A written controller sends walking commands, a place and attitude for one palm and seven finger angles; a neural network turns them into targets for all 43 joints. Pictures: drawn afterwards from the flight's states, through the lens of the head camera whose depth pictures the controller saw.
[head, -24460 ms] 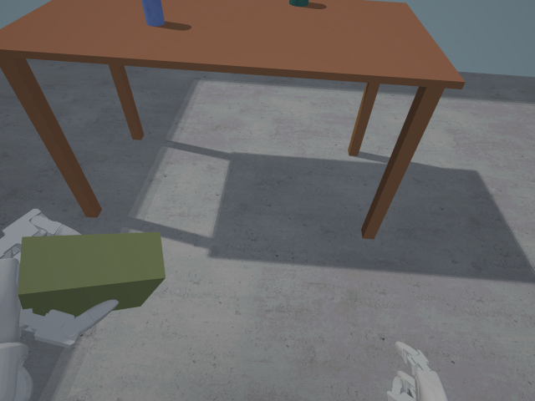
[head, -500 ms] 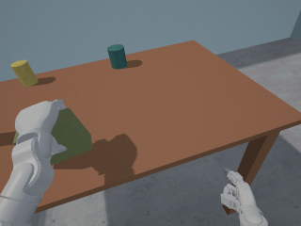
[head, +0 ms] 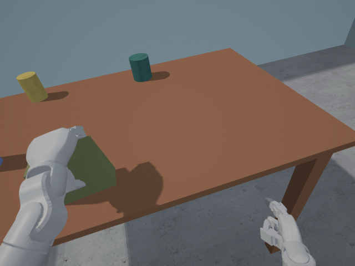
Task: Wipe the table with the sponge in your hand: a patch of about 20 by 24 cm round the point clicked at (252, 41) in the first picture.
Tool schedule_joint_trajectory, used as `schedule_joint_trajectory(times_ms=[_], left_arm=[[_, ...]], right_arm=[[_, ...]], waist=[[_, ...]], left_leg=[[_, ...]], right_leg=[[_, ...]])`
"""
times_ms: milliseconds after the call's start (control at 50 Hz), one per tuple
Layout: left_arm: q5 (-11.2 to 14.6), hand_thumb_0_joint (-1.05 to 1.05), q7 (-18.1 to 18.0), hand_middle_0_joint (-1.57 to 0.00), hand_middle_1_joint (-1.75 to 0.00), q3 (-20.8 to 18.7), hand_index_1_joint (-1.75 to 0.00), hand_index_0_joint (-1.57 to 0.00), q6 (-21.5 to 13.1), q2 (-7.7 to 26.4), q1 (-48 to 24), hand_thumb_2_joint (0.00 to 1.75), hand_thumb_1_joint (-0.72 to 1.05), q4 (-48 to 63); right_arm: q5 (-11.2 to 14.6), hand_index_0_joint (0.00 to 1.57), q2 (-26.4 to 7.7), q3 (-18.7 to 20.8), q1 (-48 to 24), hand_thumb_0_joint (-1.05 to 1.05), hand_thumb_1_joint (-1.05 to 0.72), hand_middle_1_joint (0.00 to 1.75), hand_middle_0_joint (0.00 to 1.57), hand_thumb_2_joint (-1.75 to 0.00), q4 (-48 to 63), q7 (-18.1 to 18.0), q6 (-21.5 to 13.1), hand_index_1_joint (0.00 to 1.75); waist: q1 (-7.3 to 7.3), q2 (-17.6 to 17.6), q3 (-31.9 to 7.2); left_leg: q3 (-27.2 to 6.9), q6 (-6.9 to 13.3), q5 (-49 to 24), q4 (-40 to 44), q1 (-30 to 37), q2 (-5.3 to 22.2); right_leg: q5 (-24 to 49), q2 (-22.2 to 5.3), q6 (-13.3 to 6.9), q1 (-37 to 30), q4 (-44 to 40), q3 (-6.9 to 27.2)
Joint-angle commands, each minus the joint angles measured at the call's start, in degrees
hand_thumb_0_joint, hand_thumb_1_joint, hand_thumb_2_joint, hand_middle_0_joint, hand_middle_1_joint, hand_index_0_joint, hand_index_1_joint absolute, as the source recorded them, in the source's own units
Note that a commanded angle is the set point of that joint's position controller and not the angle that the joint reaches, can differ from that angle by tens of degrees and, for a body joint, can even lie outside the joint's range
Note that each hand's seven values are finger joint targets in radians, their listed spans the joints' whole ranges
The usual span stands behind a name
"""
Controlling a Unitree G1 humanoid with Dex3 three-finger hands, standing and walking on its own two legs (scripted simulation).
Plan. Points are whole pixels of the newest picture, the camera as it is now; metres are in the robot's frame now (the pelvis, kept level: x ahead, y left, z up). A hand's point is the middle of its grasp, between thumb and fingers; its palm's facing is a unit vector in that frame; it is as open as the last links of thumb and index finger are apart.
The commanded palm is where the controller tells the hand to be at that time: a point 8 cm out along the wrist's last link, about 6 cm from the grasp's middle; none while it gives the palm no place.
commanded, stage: move the sponge above the wiping area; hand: left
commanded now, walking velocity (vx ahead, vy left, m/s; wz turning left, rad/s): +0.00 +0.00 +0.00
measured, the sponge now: (80, 177) +0.25 +0.28 +0.10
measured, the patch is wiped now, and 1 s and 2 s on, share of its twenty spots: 0.00 0.00 0.00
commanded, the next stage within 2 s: lower the sponge onto the table in 1.96 s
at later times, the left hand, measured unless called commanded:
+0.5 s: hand (79, 165) +0.25 +0.26 +0.15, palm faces +0.12 -0.14 -0.98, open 9.8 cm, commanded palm +0.21 +0.26 +0.25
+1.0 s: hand (80, 158) +0.26 +0.26 +0.16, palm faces +0.13 -0.08 -0.99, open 9.8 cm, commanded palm +0.22 +0.26 +0.26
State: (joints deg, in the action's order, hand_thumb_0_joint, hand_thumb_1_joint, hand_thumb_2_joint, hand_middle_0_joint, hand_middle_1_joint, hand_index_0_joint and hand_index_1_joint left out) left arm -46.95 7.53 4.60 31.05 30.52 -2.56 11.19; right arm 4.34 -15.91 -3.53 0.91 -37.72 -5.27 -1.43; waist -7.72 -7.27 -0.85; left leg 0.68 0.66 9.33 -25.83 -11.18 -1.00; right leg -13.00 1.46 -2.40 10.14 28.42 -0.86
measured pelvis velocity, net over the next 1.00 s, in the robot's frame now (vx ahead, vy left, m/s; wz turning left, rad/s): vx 0.00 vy -0.01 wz -0.01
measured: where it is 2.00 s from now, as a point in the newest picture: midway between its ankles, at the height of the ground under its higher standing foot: outside the picture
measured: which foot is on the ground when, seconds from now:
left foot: down 0.00-1.00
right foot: down 0.00-1.00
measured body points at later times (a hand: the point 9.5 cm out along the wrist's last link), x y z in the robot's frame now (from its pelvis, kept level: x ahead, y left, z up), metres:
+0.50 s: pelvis +0.00 +0.00 +0.00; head -0.04 -0.06 +0.44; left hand +0.24 +0.26 +0.20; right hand +0.26 -0.19 -0.06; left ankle +0.06 +0.11 -0.74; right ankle +0.03 -0.09 -0.74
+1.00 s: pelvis +0.00 -0.01 +0.00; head -0.03 -0.06 +0.44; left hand +0.25 +0.26 +0.21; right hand +0.27 -0.20 -0.06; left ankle +0.06 +0.11 -0.74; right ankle +0.03 -0.09 -0.74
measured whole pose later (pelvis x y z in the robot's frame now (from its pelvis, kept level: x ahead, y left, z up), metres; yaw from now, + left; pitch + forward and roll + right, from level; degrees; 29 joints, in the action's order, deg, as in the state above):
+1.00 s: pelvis +0.00 -0.01 +0.00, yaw +0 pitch -6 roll +1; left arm -48.1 6.4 8.0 28.7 32.3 -3.6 12.3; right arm 3.3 -15.5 -3.9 1.3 -38.1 -5.4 -2.4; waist -8.4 -6.6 -0.3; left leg 0.7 0.1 9.9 -25.9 -10.1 -0.5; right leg -13.6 2.1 -3.2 9.3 28.8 -0.6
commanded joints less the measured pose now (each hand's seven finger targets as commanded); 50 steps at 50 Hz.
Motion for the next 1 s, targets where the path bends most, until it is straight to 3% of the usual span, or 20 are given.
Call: schedule_joint_trajectory(times_ms=[0,20,80,120,140,220,240,300,360,420,480,520,540,620,740,780,820,860,920,980], left_arm=[[-6.2,0.00,-4.5,-1.20,-1.60,-11.2,-1.60,-1.20,-4.1,20.7,-26.2,1.30,0.10,18.2],[-6.7,0.00,-5.3,-1.20,-1.60,-13.9,-1.60,-1.20,-4.1,24.1,-27.5,1.30,0.10,19.5],[-6.0,0.00,-7.2,-1.20,-1.60,-11.9,-1.60,-1.20,-4.3,19.5,-27.4,1.30,0.10,12.8],[-4.0,0.00,-7.5,-1.20,-1.60,-15.4,-1.60,-1.20,-3.2,21.5,-24.9,1.30,0.10,11.8],[-2.9,0.00,-7.3,-1.20,-1.60,-12.8,-1.60,-1.20,-2.9,18.0,-25.6,1.30,0.10,11.5],[-0.6,0.00,-4.7,-1.20,-1.60,-11.9,-1.60,-1.20,-0.8,14.9,-15.8,1.30,0.10,6.5],[0.0,0.00,-3.8,-1.20,-1.60,-7.8,-1.60,-1.20,-0.7,10.5,-15.7,1.30,0.10,8.3],[0.3,0.00,-2.5,-1.20,-1.60,-4.8,-1.60,-1.20,-1.0,8.1,-13.9,1.30,0.10,10.4],[-1.4,0.00,-2.9,-1.20,-1.60,-6.5,-1.60,-1.20,-1.5,11.4,-15.9,1.30,0.10,13.9],[-4.6,0.00,-4.7,-1.20,-1.60,-13.3,-1.60,-1.20,-2.4,21.9,-23.3,1.30,0.10,19.2],[-6.2,0.00,-6.8,-1.20,-1.60,-11.9,-1.60,-1.20,-3.6,20.5,-28.4,1.30,0.10,17.0],[-6.3,0.00,-7.8,-1.20,-1.60,-14.3,-1.60,-1.20,-3.4,23.0,-30.0,1.30,0.10,15.7],[-5.2,0.00,-8.0,-1.20,-1.60,-11.6,-1.60,-1.20,-3.3,19.1,-30.6,1.30,0.10,14.4],[-2.3,0.00,-6.4,-1.20,-1.60,-11.4,-1.60,-1.20,-1.5,16.3,-23.8,1.30,0.10,8.3],[0.0,0.00,-2.4,-1.20,-1.60,-5.2,-1.60,-1.20,-0.1,8.3,-13.6,1.30,0.10,8.1],[-0.5,0.00,-2.3,-1.20,-1.60,-5.1,-1.60,-1.20,-0.6,9.3,-14.9,1.30,0.10,11.2],[-2.3,0.00,-3.2,-1.20,-1.60,-10.4,-1.60,-1.20,-1.0,16.7,-18.2,1.30,0.10,14.2],[-4.4,0.00,-4.3,-1.20,-1.60,-11.7,-1.60,-1.20,-1.8,19.3,-23.5,1.30,0.10,15.8],[-6.4,0.00,-6.3,-1.20,-1.60,-15.5,-1.60,-1.20,-2.6,25.3,-29.6,1.30,0.10,17.5],[-5.2,0.00,-7.4,-1.20,-1.60,-12.7,-1.60,-1.20,-3.0,20.0,-27.6,1.30,0.10,12.9]], right_arm=[[-1.8,0.20,-3.5,1.5,-16.6,0.00,-0.90,0.30,0.20,-0.90,10.6,-0.4,-4.5,0.30],[-1.7,0.20,-3.4,1.2,-17.7,0.00,-0.90,0.30,0.20,-0.90,10.7,-0.6,-5.0,0.30],[-2.0,0.20,-3.0,1.3,-16.2,0.00,-0.90,0.30,0.20,-0.90,8.5,-0.2,-4.9,0.30],[-1.2,0.20,-3.1,1.4,-18.0,0.00,-0.90,0.30,0.20,-0.90,8.8,-0.1,-4.8,0.30],[-1.1,0.20,-2.6,1.3,-18.0,0.00,-0.90,0.30,0.20,-0.90,8.9,0.0,-4.7,0.30],[-0.2,0.20,-3.2,1.3,-18.0,0.00,-0.90,0.30,0.20,-0.90,9.3,0.3,-3.5,0.30],[0.1,0.20,-2.8,1.0,-18.2,0.00,-0.90,0.30,0.20,-0.90,10.2,0.5,-3.2,0.30],[0.2,0.20,-3.2,1.3,-17.3,0.00,-0.90,0.30,0.20,-0.90,10.7,0.7,-2.9,0.30],[-0.2,0.20,-3.2,1.2,-17.2,0.00,-0.90,0.30,0.20,-0.90,11.4,0.2,-3.6,0.30],[-1.1,0.20,-3.7,1.1,-17.9,0.00,-0.90,0.30,0.20,-0.90,11.3,-0.5,-4.0,0.30],[-1.9,0.20,-3.3,1.2,-16.4,0.00,-0.90,0.30,0.20,-0.90,9.9,-0.5,-4.5,0.30],[-1.4,0.20,-3.2,1.1,-17.2,0.00,-0.90,0.30,0.20,-0.90,9.4,-0.7,-4.9,0.30],[-1.4,0.20,-2.5,1.1,-17.2,0.00,-0.90,0.30,0.20,-0.90,9.5,-0.7,-5.0,0.30],[-0.5,0.20,-2.8,1.1,-18.1,0.00,-0.90,0.30,0.20,-0.90,8.9,-0.1,-4.5,0.30],[0.3,0.20,-3.1,0.9,-17.0,0.00,-0.90,0.30,0.20,-0.90,11.1,0.8,-3.0,0.30],[0.0,0.20,-3.4,1.1,-16.6,0.00,-0.90,0.30,0.20,-0.90,11.5,0.8,-2.9,0.30],[-0.4,0.20,-3.6,1.1,-17.3,0.00,-0.90,0.30,0.20,-0.90,11.5,0.2,-3.2,0.30],[-1.1,0.20,-3.5,1.2,-16.4,0.00,-0.90,0.30,0.20,-0.90,11.3,-0.1,-3.7,0.30],[-1.6,0.20,-3.7,1.1,-16.9,0.00,-0.90,0.30,0.20,-0.90,10.6,-0.5,-4.4,0.30],[-1.8,0.20,-3.1,1.2,-15.7,0.00,-0.90,0.30,0.20,-0.90,9.1,0.1,-4.5,0.30]], waist=[[-1.22,0.7,-13.8],[-1.74,-2.1,-13.5],[-1.68,-0.4,-10.9],[-2.74,0.5,-9.9],[-2.22,1.7,-10.9],[-1.82,5.4,-6.3],[-1.19,4.6,-6.6],[-0.46,5.2,-6.8],[-0.51,6.3,-9.2],[-1.45,2.7,-12.7],[-1.43,-1.6,-12.4],[-1.86,-1.6,-11.6],[-1.76,-0.3,-11.5],[-2.04,2.5,-8.3],[-0.74,6.2,-7.3],[-0.47,5.9,-8.4],[-1.03,5.2,-10.1],[-1.26,4.2,-12.9],[-2.09,-1.7,-13.8],[-1.90,-1.3,-11.9]], left_leg=[[-3.7,0.7,-1.9,3.0,6.0,-1.4],[-4.5,0.5,-0.5,3.5,5.8,-1.3],[-4.1,0.0,-1.9,4.5,5.6,-1.1],[-4.8,-0.2,-0.9,4.9,5.2,-0.9],[-4.0,-0.2,-1.5,4.6,5.0,-0.8],[-3.5,-0.4,0.8,4.6,2.6,-0.4],[-3.1,-0.3,1.7,4.7,2.3,-0.3],[-3.3,0.0,3.8,4.7,2.3,-0.1],[-3.1,0.4,3.2,3.6,3.0,-0.4],[-3.8,0.4,1.7,3.5,4.2,-0.9],[-3.9,0.2,-0.8,4.3,5.4,-1.4],[-4.4,0.1,0.2,4.7,6.0,-1.4],[-4.0,0.1,-0.7,4.7,5.6,-1.4],[-3.9,-0.4,0.0,5.1,4.3,-0.8],[-2.8,0.0,2.4,4.0,1.8,-0.3],[-2.8,0.3,2.0,3.7,2.3,-0.3],[-3.2,0.4,2.0,3.2,2.8,-0.5],[-3.1,0.6,-1.7,2.5,4.3,-1.1],[-3.9,0.4,-2.6,3.2,5.7,-1.6],[-3.6,0.0,-5.0,3.7,5.8,-1.5]], right_leg=[[-2.1,-1.3,-1.9,-0.8,-7.1,6.5],[-3.8,-0.8,-2.8,-1.2,-7.0,8.8],[-2.0,-0.8,-2.7,-0.7,-7.8,6.1],[-2.9,-0.5,-3.2,-1.1,-8.4,8.6],[-1.8,-1.2,-2.5,-1.7,-8.0,6.7],[-3.3,-1.3,-1.8,0.7,-9.3,7.4],[-3.0,-1.9,-1.1,0.9,-8.9,5.2],[-3.0,-1.9,-0.5,1.4,-8.4,3.8],[-4.8,-1.9,-0.7,1.2,-8.1,5.2],[-5.3,-1.1,-1.9,-0.8,-7.3,8.1],[-3.3,-0.6,-2.4,-1.0,-7.4,6.2],[-4.6,0.0,-3.2,-0.7,-8.1,8.7],[-3.5,-0.6,-2.8,-1.1,-7.9,6.9],[-3.0,-0.8,-2.5,-0.3,-8.9,7.6],[-3.1,-1.9,-0.8,1.0,-8.7,4.6],[-2.4,-1.9,-0.6,0.7,-8.2,4.2],[-4.3,-1.5,-1.2,0.4,-7.8,6.6],[-2.6,-1.4,-1.5,-0.6,-7.2,6.5],[-2.5,-0.5,-2.8,-1.6,-7.3,8.8],[0.4,-0.7,-2.8,-1.7,-7.9,6.4]])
